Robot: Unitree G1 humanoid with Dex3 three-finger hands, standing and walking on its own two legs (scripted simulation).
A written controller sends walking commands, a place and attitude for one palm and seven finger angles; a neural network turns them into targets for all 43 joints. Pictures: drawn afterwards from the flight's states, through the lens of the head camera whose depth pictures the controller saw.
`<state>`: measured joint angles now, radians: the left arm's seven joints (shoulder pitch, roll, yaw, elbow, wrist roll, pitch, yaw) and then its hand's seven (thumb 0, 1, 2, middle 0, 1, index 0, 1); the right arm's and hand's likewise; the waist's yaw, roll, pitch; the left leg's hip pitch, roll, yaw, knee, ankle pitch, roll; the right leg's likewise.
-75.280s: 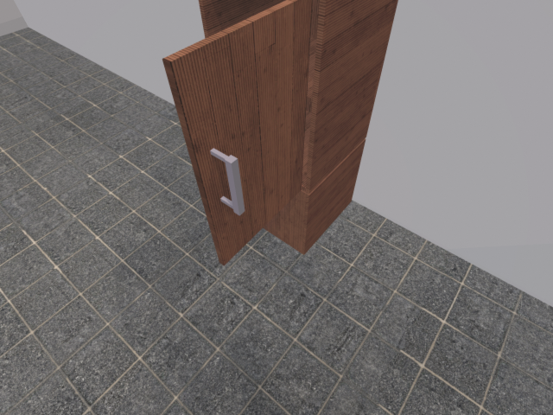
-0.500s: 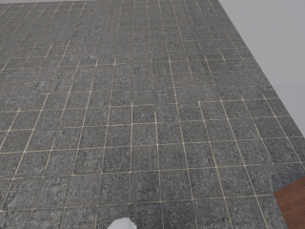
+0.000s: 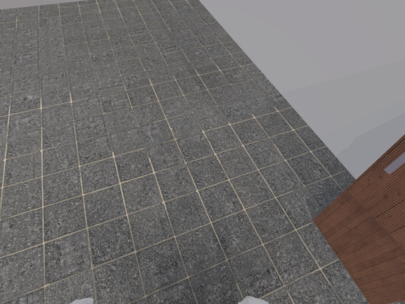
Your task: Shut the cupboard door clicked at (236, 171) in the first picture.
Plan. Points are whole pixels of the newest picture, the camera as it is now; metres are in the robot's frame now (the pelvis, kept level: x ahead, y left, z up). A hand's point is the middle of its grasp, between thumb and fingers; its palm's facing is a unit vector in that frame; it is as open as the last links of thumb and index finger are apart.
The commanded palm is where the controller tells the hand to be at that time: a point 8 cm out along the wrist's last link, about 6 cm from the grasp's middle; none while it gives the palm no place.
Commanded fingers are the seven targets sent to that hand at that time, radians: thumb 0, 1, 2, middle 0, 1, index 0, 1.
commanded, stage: turn to face it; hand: left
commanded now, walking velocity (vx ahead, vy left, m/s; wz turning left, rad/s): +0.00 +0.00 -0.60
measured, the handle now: out of the picture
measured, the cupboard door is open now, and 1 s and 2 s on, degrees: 7 7 7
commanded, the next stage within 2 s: take the last steps up to it in 1.56 s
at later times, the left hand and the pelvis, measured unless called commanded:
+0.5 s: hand (130, 291) +0.17 +0.18 -0.19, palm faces -0.24 -0.96 -0.17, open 7.4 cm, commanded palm none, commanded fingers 0.00 0.90 0.90 -0.20 -0.30 -0.20 -0.30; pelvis +0.04 +0.01 -0.02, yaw -17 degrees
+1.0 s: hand (160, 258) +0.23 +0.11 -0.16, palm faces -0.53 -0.80 -0.28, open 7.4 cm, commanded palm none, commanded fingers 0.00 0.90 0.90 -0.20 -0.30 -0.20 -0.30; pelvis +0.04 -0.01 -0.01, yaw -34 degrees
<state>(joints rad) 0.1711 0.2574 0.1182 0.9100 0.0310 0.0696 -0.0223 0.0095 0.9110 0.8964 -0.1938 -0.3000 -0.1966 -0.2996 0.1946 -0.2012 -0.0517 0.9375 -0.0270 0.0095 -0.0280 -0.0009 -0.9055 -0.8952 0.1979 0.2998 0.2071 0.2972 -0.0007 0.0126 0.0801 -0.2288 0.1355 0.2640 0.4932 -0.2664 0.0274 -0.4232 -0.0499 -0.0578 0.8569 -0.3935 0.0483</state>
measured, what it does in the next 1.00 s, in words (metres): steps on the spot, turning right: right foot, then left foot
